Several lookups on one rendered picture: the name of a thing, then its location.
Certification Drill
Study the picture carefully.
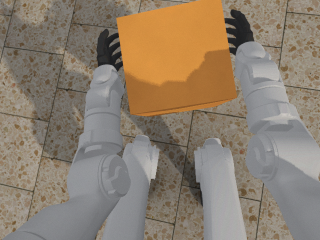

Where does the robot left hand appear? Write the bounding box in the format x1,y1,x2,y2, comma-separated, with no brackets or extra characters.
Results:
96,29,123,72

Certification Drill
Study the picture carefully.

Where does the carton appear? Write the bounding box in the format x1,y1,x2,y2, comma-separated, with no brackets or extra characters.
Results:
116,0,237,117

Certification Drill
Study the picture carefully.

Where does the right robot upper arm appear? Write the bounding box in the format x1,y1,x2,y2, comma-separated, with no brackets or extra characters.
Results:
245,131,320,240

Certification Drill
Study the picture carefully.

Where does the robot left shin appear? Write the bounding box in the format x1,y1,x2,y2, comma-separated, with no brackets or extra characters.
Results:
122,135,152,159

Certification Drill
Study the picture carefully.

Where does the robot right forearm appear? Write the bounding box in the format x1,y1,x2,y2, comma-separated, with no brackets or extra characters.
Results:
234,41,320,150

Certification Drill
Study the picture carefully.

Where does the left robot thigh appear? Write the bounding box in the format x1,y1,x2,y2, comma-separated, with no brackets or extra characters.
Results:
101,140,160,240

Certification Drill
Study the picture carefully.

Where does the left robot upper arm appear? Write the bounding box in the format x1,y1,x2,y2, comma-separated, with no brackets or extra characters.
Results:
2,153,131,240

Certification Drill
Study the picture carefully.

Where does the robot left forearm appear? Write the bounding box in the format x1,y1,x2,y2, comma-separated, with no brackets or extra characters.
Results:
67,64,125,179

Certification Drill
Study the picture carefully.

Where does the robot right hand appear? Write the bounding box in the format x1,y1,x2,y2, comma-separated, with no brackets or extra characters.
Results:
224,9,254,55

